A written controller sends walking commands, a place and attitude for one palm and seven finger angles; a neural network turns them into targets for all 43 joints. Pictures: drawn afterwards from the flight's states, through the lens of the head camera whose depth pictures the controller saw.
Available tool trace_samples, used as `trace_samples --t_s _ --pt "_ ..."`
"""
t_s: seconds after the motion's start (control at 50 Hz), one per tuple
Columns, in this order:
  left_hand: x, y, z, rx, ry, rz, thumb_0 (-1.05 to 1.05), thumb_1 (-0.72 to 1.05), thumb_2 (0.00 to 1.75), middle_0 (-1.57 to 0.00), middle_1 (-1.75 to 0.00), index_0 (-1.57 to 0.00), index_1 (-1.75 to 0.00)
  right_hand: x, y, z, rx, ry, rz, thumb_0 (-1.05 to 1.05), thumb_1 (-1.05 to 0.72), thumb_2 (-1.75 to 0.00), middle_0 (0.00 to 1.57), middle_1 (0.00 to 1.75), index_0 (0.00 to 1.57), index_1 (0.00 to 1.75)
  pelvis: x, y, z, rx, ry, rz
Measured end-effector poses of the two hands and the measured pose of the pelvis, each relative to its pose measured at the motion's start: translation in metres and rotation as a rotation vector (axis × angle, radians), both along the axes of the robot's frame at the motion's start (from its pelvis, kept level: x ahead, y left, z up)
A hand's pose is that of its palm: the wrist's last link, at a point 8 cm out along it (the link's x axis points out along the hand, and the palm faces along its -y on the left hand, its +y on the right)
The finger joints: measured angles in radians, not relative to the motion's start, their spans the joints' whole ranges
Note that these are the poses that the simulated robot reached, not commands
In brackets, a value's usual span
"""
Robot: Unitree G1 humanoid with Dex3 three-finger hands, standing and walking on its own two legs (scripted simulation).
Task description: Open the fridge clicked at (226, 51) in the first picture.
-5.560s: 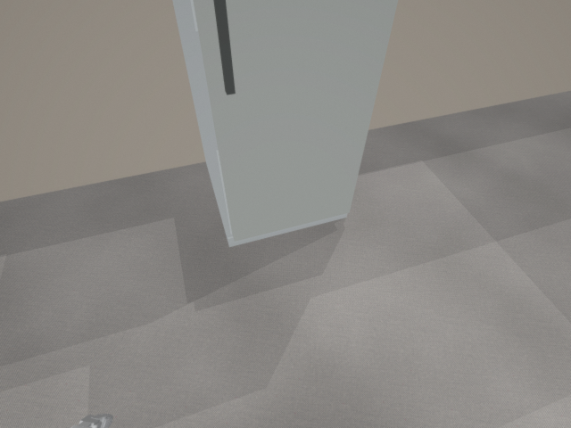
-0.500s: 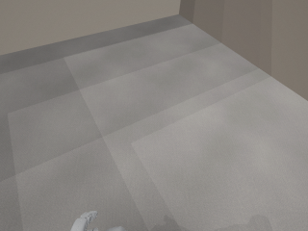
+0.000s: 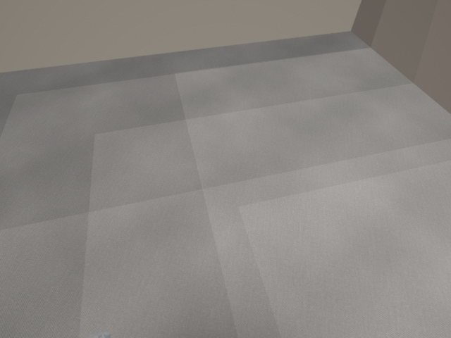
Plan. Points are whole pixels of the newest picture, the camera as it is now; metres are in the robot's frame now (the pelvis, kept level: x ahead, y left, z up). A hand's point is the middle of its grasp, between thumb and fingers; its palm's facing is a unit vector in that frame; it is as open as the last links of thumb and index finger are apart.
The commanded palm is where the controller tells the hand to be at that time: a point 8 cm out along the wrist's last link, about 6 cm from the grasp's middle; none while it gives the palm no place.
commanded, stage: turn to face it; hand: left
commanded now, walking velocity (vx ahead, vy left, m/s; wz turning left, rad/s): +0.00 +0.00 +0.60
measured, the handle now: out of the picture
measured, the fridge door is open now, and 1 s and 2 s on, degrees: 0 0 0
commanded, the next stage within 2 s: none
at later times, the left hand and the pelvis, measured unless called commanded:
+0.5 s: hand out of the picture -0.08 +0.19 -0.17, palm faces +0.39 -0.89 -0.24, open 7.3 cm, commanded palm none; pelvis -0.04 -0.01 +0.00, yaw +21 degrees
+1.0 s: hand out of the picture -0.05 +0.21 -0.14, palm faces +0.58 -0.76 -0.29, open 7.3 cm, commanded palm none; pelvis -0.04 -0.04 +0.00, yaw +38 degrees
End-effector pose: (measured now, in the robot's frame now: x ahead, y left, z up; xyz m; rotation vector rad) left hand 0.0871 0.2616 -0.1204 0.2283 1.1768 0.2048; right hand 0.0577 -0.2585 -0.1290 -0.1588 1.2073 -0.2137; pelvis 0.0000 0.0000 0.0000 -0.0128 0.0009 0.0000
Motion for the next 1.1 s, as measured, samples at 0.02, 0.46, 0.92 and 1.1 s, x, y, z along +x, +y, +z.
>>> trace_samples --t_s 0.02,0.46,0.92,1.1 --pt "-0.004 -0.006 0.001 0.002 -0.015 0.009 0.01 0.91 0.90 -0.20 -0.29 -0.20 -0.30 0.002 -0.006 -0.003 0.005 -0.002 0.012 0.01 -0.91 -0.89 0.20 0.30 0.20 0.30 -0.003 -0.005 -0.002 0.004 -0.001 0.014" --pt "-0.176 -0.043 -0.009 -0.058 0.089 0.361 0.00 0.90 0.90 -0.20 -0.30 -0.21 -0.30 0.076 0.017 0.005 0.000 0.007 0.401 0.01 -0.91 -0.90 0.20 0.30 0.20 0.30 -0.038 -0.024 0.002 0.039 0.000 0.332" --pt "-0.173 -0.004 0.010 0.026 -0.095 0.537 0.00 0.91 0.90 -0.20 -0.29 -0.20 -0.30 0.079 0.054 -0.006 0.009 0.038 0.596 0.01 -0.91 -0.89 0.20 0.30 0.21 0.30 -0.047 -0.023 -0.001 0.012 0.010 0.598" --pt "-0.200 -0.050 0.022 0.040 -0.098 0.641 0.00 0.91 0.90 -0.20 -0.29 -0.21 -0.30 0.100 0.040 -0.012 0.014 0.095 0.689 0.01 -0.91 -0.90 0.20 0.30 0.20 0.30 -0.041 -0.040 0.005 0.045 -0.004 0.733"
